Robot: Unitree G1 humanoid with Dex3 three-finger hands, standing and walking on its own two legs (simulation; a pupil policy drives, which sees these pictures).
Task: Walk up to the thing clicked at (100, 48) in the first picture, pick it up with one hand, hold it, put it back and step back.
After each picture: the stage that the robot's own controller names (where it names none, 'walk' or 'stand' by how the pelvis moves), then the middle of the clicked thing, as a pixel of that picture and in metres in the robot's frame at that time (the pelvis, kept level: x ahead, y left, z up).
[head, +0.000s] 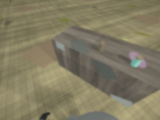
stand; (101, 46) +0.85 -0.09 -0.09
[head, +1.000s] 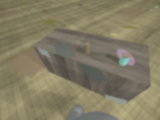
walk; (87, 48) +0.75 +0.12 -0.08
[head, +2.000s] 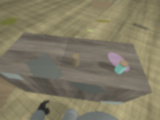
stand; (75, 60) +0.51 +0.14 -0.06
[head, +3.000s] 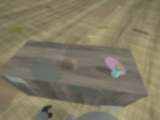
stand; (74, 64) +0.51 +0.18 -0.09
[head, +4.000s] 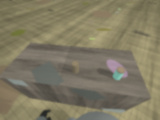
stand; (75, 67) +0.50 +0.16 -0.10
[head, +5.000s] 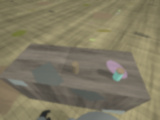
stand; (75, 67) +0.50 +0.16 -0.10
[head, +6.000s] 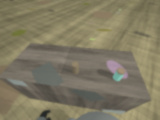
stand; (75, 67) +0.49 +0.16 -0.10
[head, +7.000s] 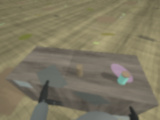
rise first; (79, 70) +0.49 +0.14 -0.09
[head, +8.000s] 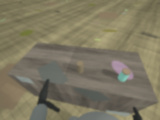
go down; (80, 67) +0.51 +0.14 -0.09
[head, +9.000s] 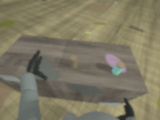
go down; (73, 61) +0.52 +0.13 -0.07
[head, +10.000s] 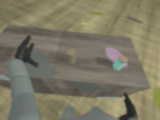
go down; (71, 56) +0.51 +0.13 -0.03
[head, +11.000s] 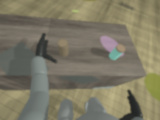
close in; (63, 48) +0.52 +0.15 +0.00
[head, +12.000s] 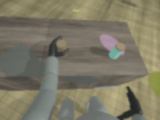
close; (62, 48) +0.52 +0.14 +0.01
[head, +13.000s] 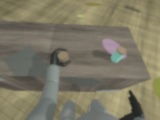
lift; (64, 59) +0.45 +0.15 +0.00
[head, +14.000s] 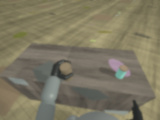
lift; (66, 72) +0.32 +0.17 +0.11
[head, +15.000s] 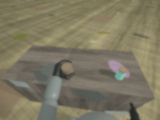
hold; (68, 71) +0.33 +0.16 +0.10
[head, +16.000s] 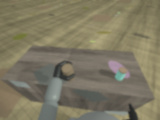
hold; (68, 72) +0.32 +0.16 +0.09
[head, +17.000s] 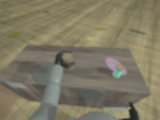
crouch; (68, 62) +0.41 +0.16 +0.10
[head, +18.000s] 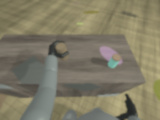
lower; (62, 52) +0.49 +0.16 +0.06
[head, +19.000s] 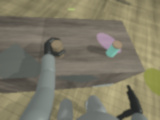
lower; (58, 49) +0.51 +0.15 +0.01
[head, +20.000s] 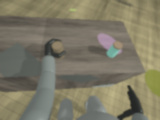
lower; (58, 50) +0.51 +0.15 +0.01
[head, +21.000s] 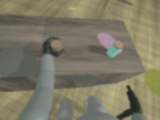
lower; (57, 49) +0.51 +0.16 +0.01
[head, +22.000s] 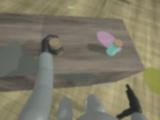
lower; (56, 47) +0.52 +0.16 +0.02
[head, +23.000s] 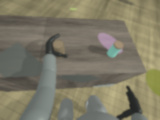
open; (59, 49) +0.51 +0.15 +0.01
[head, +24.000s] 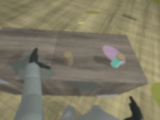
sink last; (68, 58) +0.49 +0.14 -0.03
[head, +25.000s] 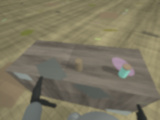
stand; (78, 65) +0.51 +0.15 -0.05
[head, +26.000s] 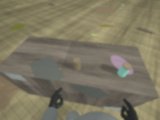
stand; (76, 64) +0.48 +0.14 -0.04
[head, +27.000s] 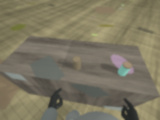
stand; (76, 63) +0.49 +0.15 -0.03
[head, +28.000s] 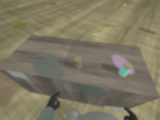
stand; (78, 63) +0.49 +0.14 -0.04
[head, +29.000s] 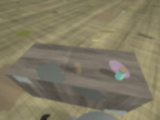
walk; (77, 68) +0.50 +0.15 -0.09
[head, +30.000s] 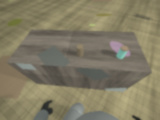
walk; (80, 50) +0.62 +0.14 -0.08
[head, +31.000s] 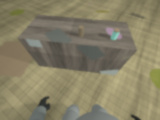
walk; (81, 31) +0.91 +0.17 -0.07
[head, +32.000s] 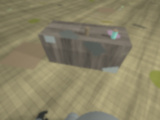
stand; (87, 31) +1.16 +0.14 -0.08
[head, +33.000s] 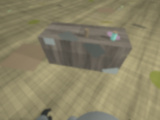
stand; (86, 33) +1.14 +0.13 -0.10
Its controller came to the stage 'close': yes
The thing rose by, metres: 0.20
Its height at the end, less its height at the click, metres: +0.00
